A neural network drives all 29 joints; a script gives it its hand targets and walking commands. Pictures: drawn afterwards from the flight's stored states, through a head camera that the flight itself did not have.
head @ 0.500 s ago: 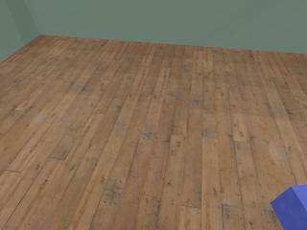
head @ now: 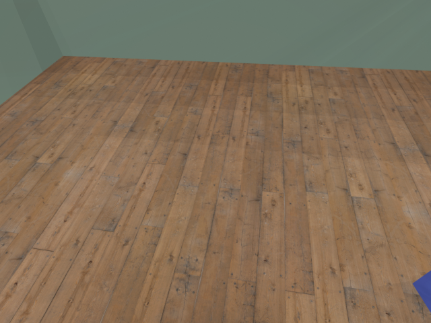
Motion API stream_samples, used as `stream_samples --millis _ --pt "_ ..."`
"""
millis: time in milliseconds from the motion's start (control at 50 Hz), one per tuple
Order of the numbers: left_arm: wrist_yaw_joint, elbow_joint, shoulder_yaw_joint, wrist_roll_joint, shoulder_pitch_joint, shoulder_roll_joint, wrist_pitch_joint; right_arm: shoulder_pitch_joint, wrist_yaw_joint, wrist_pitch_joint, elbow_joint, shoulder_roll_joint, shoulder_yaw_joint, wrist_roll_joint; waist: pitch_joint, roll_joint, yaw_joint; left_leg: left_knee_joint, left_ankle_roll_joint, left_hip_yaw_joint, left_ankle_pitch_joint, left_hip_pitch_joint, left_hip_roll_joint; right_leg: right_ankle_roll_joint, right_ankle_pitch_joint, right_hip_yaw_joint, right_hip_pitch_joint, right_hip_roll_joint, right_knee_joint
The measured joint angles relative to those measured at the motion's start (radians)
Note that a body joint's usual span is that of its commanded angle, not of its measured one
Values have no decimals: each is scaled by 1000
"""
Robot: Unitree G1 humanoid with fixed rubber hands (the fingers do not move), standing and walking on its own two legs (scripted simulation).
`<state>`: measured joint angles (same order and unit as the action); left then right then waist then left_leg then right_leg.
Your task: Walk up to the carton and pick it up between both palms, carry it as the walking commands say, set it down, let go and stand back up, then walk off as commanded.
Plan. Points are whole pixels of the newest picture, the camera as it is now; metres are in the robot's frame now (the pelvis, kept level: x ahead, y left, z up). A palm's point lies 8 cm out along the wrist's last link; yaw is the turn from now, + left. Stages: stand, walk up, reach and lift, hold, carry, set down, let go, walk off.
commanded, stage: walk off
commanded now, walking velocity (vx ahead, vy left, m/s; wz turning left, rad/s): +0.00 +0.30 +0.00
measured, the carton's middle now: out of the picture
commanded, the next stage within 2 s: stand in 0.84 s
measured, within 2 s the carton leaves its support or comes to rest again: neither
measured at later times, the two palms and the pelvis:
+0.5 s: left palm out of the picture -0.02 +0.40 -0.13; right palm out of the picture +0.05 -0.11 -0.10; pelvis +0.00 +0.14 +0.01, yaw +1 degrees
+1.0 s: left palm out of the picture -0.02 +0.54 -0.14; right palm out of the picture +0.11 +0.04 -0.12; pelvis +0.00 +0.28 +0.00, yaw +1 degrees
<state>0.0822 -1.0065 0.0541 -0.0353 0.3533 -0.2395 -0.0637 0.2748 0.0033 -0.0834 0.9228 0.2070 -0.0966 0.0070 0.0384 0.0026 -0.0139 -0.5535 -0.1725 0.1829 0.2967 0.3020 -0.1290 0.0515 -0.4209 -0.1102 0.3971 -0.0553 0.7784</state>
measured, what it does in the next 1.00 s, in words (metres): steps to the left: right foot, then left foot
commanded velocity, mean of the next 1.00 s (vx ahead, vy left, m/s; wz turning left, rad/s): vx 0.00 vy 0.25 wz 0.00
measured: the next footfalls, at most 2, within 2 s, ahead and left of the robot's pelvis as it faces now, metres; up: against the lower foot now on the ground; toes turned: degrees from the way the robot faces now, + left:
right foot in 0.02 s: +0.06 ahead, -0.11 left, +0.00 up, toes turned -7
left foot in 0.26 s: +0.03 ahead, +0.21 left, +0.00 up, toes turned +7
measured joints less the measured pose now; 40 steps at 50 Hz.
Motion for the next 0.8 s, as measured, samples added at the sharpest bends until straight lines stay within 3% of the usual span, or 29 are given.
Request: stream_samples --millis 20,80,120,160,220,260,300,340,380,460,560,620,660,680,740,800 --pt "5 0 0 0 0 -1 4 -6 -4 0 0 0 0 0 -4 5 3 -36 36 5 19 20 -12 13 43 10 -16 -17 -74" --pt "15 -1 0 0 0 1 6 -34 -25 -16 2 -1 0 0 -26 -18 27 -393 142 -27 85 133 36 -25 88 6 -17 -18 -77" --pt "16 -1 0 0 0 2 6 -51 -37 -17 -7 0 0 0 -27 -18 30 -549 179 -67 87 173 79 -46 99 17 -16 -27 -92" --pt "16 0 0 0 -4 2 16 -65 -46 -13 -13 1 0 0 -26 -20 26 -526 194 -93 101 162 133 -74 111 23 -16 -41 -108" --pt "16 0 0 0 -4 2 27 -82 -54 -15 -13 1 0 0 -27 -8 26 -321 197 -94 172 108 193 -114 131 33 -16 -73 -131" --pt "11 -1 0 0 -4 3 25 -89 -58 -9 -14 1 0 0 -33 9 25 -126 197 -94 106 45 201 -144 136 43 -16 -99 -132" --pt "9 -2 0 1 -5 3 18 -85 -75 -3 -12 -1 0 0 -35 26 17 -101 174 -85 46 35 175 -127 53 61 -10 -110 -85" --pt "9 -2 0 1 -5 3 7 -71 -75 11 -12 -1 -1 0 -35 13 10 -92 147 -86 44 20 176 -94 -69 83 17 -57 72" --pt "9 -1 0 1 -8 3 6 -53 -60 12 -12 -1 -1 0 -35 6 5 -68 128 -85 41 1 173 -75 -81 83 37 -10 221" --pt "4 -1 0 1 -9 2 6 -30 -28 11 -12 -1 -1 0 -35 10 -3 -34 97 -77 29 -15 141 -72 -82 51 43 39 396" --pt "4 0 0 0 -12 3 3 -30 2 10 -12 -2 0 0 -36 15 -7 -13 59 -35 27 -14 87 -60 -84 7 36 43 321" --pt "5 0 0 0 -14 3 3 -27 12 10 -12 -2 0 0 -36 7 -7 -13 39 -12 34 -14 54 -34 -80 -10 12 29 131" --pt "8 1 0 0 -13 3 9 -22 8 8 -12 -2 0 0 -36 5 -1 -29 33 1 45 -8 28 -15 17 -18 -26 7 -41" --pt "12 0 0 1 -13 4 17 -26 7 7 -10 -3 0 0 -44 7 3 -87 61 0 81 12 19 -1 71 -10 -36 -8 -85" --pt "16 -1 0 0 -13 8 17 -45 -14 -15 -7 -3 0 0 -52 -21 24 -417 145 -40 143 126 64 -14 60 -17 -38 -9 -82" --pt "16 0 0 1 -13 9 19 -82 -36 -12 -9 -3 0 0 -50 -21 33 -551 175 -75 122 178 111 -47 74 5 -36 -33 -108"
